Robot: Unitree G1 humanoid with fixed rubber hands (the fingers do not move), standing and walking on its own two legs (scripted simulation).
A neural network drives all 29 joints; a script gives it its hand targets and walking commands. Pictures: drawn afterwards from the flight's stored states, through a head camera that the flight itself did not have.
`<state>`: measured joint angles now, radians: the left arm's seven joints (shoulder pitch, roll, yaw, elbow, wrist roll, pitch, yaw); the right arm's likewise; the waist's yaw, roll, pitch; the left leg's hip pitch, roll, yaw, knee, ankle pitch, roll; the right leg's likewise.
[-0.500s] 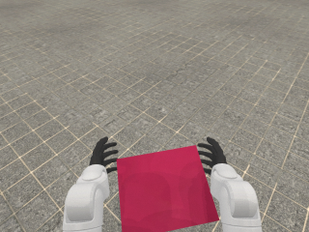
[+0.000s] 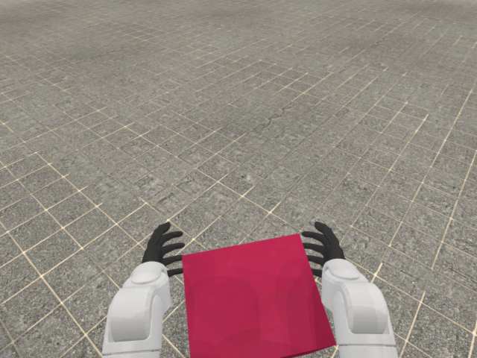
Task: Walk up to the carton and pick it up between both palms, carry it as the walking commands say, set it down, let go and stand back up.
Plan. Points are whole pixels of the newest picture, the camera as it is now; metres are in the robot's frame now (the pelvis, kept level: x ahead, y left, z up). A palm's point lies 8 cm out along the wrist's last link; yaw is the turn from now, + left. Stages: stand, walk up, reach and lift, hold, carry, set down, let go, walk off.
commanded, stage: carry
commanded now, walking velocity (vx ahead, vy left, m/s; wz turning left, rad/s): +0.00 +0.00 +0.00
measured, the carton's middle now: (251, 309) +0.25 -0.01 -0.05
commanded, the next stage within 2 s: hold in 0.36 s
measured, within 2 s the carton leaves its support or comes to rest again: neither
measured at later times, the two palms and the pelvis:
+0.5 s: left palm (156, 280) +0.27 +0.14 +0.04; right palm (328, 280) +0.26 -0.14 +0.03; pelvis +0.00 +0.01 +0.01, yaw -4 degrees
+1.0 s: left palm (150, 271) +0.30 +0.16 +0.02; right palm (314, 292) +0.25 -0.12 +0.01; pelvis -0.03 +0.08 +0.00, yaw -13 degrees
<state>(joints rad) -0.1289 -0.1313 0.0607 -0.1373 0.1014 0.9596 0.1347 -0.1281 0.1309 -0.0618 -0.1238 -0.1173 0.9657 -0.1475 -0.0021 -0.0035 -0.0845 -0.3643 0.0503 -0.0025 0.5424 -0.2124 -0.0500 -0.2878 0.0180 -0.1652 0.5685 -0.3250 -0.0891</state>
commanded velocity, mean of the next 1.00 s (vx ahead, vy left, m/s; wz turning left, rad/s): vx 0.00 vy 0.00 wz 0.00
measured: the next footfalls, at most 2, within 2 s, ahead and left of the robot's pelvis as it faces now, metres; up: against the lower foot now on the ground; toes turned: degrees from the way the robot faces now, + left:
none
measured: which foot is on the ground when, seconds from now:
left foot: down 0.00-1.00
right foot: down 0.00-1.00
